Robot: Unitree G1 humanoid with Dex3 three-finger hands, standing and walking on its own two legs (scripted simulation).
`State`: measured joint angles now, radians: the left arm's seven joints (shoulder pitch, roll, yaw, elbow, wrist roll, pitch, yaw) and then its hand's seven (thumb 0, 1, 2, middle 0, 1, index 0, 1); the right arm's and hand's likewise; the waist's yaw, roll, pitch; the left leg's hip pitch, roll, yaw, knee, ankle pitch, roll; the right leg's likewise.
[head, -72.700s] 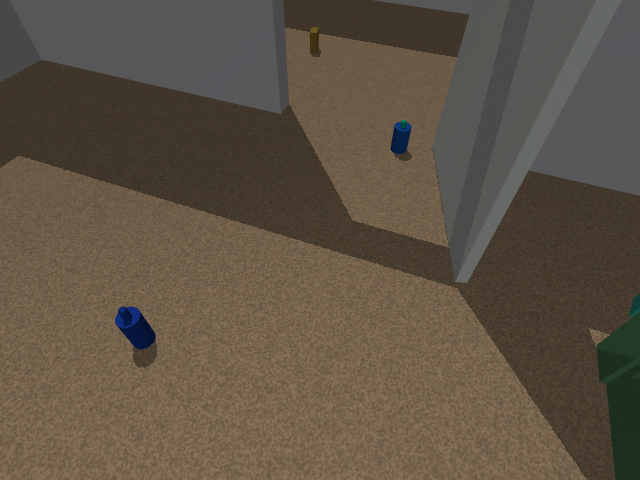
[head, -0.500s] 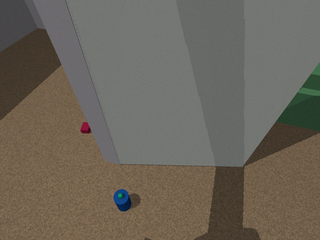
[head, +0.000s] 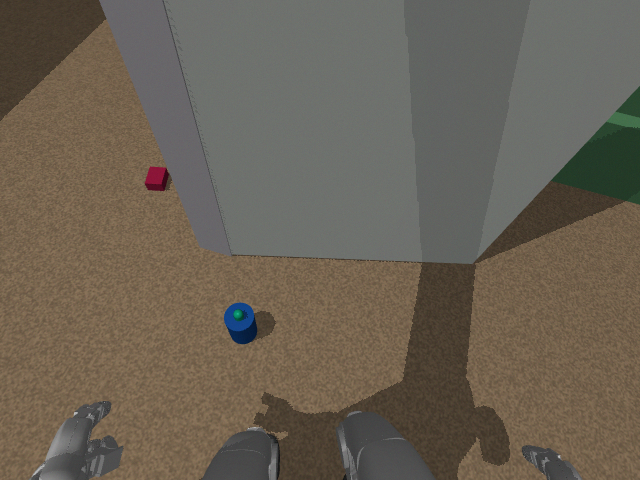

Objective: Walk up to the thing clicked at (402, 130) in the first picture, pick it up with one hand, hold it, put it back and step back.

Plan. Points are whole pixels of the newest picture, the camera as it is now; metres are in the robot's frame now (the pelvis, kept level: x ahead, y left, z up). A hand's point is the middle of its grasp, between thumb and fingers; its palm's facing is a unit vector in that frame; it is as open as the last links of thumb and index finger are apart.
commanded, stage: step back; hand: left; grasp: from above
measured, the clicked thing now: (240, 322) +0.49 +0.19 -0.68
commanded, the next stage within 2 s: none
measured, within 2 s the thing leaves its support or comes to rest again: neither
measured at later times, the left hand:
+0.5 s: hand out of the picture +0.00 +0.27 -0.14, palm faces +0.01 -0.92 -0.40, open 7.4 cm
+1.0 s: hand out of the picture -0.21 +0.27 -0.16, palm faces -0.10 -0.92 -0.38, open 7.4 cm
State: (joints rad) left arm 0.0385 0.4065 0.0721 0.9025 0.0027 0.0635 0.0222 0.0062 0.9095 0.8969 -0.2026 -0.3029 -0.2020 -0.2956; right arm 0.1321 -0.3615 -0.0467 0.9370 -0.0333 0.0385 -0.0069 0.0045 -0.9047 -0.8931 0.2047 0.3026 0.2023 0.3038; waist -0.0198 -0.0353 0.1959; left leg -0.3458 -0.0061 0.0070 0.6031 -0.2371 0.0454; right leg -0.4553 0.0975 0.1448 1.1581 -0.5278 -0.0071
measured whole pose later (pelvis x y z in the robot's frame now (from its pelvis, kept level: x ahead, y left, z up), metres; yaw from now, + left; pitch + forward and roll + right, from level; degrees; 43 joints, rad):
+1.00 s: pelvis -0.29 +0.00 -0.01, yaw -6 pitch -3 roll -1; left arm 0.24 0.38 0.10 0.87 0.03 0.06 -0.02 0.01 0.91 0.90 -0.20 -0.30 -0.20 -0.30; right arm 0.09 -0.40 -0.05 0.81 -0.04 0.05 -0.01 0.00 -0.90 -0.89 0.21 0.30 0.20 0.30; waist 0.01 0.03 0.16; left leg -0.46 0.07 0.05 0.61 -0.11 0.01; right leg -0.21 0.03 0.03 0.66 -0.41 0.00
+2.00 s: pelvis -0.58 -0.03 +0.00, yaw +1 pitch -3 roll +2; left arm 0.23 0.40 0.07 0.95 0.03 0.03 -0.01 0.01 0.91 0.90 -0.21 -0.30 -0.21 -0.30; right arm 0.23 -0.36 -0.05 0.99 -0.04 0.01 0.01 0.01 -0.91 -0.89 0.20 0.30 0.20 0.30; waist 0.02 -0.03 0.08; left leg -0.26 -0.05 -0.02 0.60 -0.30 0.03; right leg -0.33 -0.04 0.04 0.78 -0.47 -0.01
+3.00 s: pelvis -0.54 -0.03 +0.02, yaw +1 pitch -2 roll +0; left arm 0.07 0.34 0.01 1.12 0.01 -0.01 -0.01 0.01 0.91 0.90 -0.20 -0.30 -0.20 -0.30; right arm 0.03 -0.33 -0.02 1.11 -0.01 -0.01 0.00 0.00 -0.91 -0.89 0.20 0.30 0.20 0.30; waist 0.01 0.00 0.07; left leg -0.11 0.00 -0.01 0.34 -0.19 -0.01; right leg -0.08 -0.03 -0.02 0.34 -0.21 0.02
